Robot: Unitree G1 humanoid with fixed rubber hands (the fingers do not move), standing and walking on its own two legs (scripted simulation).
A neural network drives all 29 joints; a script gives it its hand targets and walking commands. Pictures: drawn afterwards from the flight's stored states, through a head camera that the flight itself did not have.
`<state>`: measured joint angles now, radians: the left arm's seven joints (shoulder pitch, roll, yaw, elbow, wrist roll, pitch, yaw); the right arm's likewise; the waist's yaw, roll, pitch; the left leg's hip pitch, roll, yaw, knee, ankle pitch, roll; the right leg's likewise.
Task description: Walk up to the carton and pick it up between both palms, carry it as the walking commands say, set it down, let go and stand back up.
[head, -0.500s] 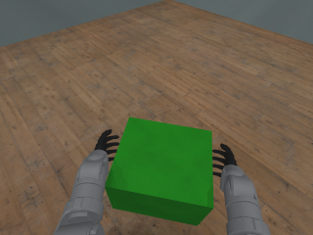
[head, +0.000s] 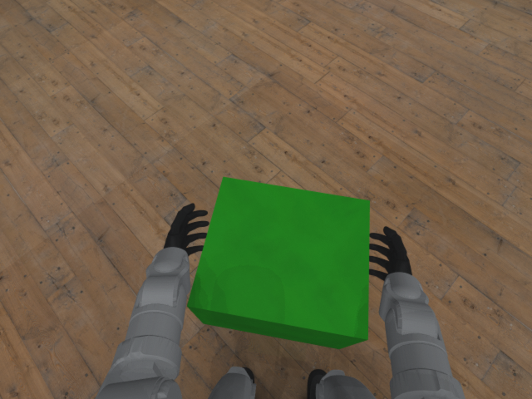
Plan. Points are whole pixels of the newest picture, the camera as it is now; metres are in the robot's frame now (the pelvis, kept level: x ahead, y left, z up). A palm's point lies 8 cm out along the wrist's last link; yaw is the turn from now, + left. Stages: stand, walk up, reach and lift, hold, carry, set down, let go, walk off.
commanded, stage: set down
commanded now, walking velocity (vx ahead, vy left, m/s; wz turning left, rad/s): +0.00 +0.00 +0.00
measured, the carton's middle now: (282, 265) +0.34 -0.01 -0.16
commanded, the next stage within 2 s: none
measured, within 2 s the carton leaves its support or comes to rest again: neither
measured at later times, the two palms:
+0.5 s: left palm (196, 267) +0.34 +0.16 -0.16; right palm (383, 282) +0.30 -0.19 -0.15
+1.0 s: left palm (220, 255) +0.39 +0.12 -0.24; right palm (381, 271) +0.34 -0.22 -0.23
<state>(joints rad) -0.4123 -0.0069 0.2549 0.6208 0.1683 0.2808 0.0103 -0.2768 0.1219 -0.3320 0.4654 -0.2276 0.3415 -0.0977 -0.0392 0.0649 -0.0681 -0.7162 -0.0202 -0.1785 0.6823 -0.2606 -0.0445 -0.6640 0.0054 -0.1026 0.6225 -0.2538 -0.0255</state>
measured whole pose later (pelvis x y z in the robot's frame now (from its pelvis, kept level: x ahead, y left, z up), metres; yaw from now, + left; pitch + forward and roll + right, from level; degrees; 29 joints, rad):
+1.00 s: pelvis -0.05 +0.00 -0.14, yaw -6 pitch +48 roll -5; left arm -0.71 0.04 0.31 0.55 0.17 0.31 0.09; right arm -0.69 0.07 -0.42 0.51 -0.11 0.30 -0.15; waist -0.04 0.07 -0.27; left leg -1.73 -0.03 -0.17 1.29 -0.39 -0.07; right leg -1.70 0.03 -0.08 1.23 -0.36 -0.02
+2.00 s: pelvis -0.13 +0.00 -0.29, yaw -7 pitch +30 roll -1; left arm -1.30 0.23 0.31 0.48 0.10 0.38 0.10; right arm -1.25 -0.12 -0.40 0.40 0.10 0.38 -0.25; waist -0.02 -0.05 0.53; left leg -1.93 -0.05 -0.15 1.87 -0.47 -0.11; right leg -1.96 0.06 -0.06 1.83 -0.40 -0.03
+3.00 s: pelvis -0.10 +0.02 -0.36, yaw -10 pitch +34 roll -4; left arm -1.49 0.35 0.25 0.82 0.04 0.30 0.07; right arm -1.51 -0.30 -0.36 0.88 0.09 0.25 -0.09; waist 0.00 0.02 0.52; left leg -2.18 -0.07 -0.15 2.14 -0.56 -0.08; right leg -2.18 0.06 -0.06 2.06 -0.49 0.02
